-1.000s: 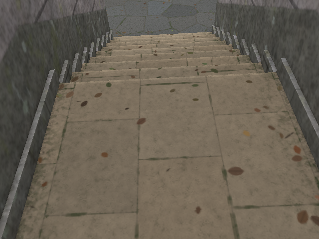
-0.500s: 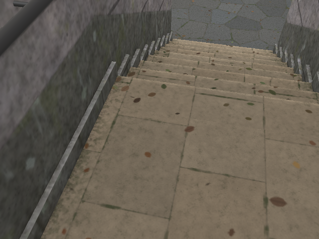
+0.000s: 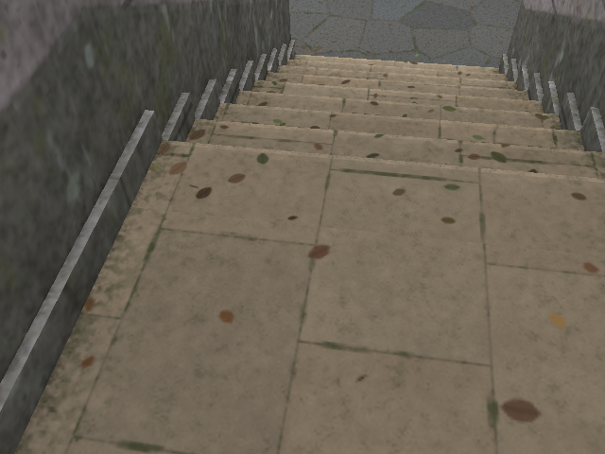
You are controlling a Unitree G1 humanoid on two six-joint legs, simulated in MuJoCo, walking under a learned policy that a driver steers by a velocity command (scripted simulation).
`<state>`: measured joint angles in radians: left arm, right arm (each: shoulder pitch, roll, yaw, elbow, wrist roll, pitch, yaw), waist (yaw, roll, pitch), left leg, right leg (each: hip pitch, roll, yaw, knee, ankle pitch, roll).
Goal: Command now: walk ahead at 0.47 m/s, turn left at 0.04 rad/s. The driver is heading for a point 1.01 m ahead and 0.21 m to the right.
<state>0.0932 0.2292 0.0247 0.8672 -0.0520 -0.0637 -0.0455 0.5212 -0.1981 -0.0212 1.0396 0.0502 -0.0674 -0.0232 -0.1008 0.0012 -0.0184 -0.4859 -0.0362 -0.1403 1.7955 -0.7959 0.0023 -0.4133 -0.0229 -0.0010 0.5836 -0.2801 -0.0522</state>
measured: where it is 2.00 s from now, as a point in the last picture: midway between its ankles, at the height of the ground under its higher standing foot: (347, 279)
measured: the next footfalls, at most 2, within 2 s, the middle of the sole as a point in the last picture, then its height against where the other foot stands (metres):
left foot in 0.42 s outside the picture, level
right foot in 0.94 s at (367, 376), level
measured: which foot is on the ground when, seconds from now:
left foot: up 0.00-0.40, down 0.42-0.96, up 0.98-1.00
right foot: down 0.00-0.44, up 0.46-0.92, down 0.94-1.00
